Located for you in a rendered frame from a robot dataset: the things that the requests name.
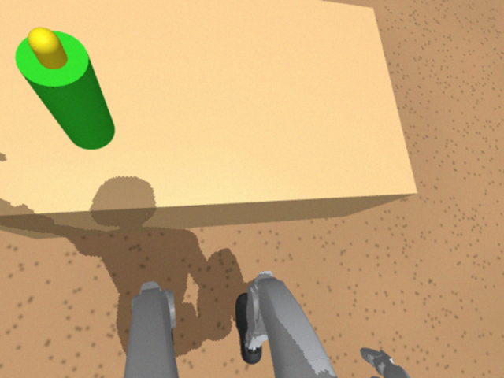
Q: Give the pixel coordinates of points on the right robot hand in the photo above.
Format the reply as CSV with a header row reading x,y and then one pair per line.
x,y
383,364

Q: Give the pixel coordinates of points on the bottle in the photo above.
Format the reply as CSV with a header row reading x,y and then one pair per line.
x,y
59,70

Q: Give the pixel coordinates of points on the right robot foot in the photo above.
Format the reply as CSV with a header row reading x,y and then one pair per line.
x,y
248,355

